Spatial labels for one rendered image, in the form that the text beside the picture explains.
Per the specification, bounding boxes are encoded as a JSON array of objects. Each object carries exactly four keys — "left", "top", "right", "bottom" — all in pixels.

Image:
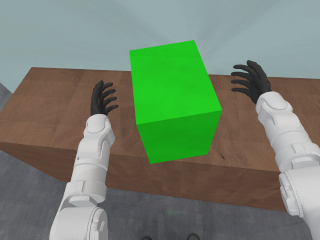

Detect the robot left forearm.
[{"left": 49, "top": 114, "right": 115, "bottom": 240}]

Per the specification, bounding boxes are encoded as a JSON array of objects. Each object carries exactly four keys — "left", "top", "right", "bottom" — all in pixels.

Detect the left robot upper arm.
[{"left": 50, "top": 206, "right": 108, "bottom": 240}]

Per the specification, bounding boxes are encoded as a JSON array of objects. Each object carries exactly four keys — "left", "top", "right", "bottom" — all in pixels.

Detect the carton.
[{"left": 129, "top": 40, "right": 222, "bottom": 164}]

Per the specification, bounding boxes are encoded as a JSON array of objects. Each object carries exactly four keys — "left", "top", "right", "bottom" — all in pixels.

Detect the robot right forearm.
[{"left": 255, "top": 91, "right": 320, "bottom": 173}]

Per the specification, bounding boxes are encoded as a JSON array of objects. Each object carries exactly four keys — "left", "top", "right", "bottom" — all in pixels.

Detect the robot right hand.
[{"left": 231, "top": 60, "right": 272, "bottom": 105}]

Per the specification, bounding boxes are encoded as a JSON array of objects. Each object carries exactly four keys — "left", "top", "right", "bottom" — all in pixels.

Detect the right robot upper arm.
[{"left": 278, "top": 165, "right": 320, "bottom": 240}]

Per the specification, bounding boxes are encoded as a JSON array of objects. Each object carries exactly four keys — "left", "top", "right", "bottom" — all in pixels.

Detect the robot left hand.
[{"left": 90, "top": 80, "right": 118, "bottom": 116}]

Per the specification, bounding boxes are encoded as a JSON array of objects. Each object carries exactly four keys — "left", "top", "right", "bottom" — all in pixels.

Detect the pedestal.
[{"left": 0, "top": 67, "right": 320, "bottom": 212}]

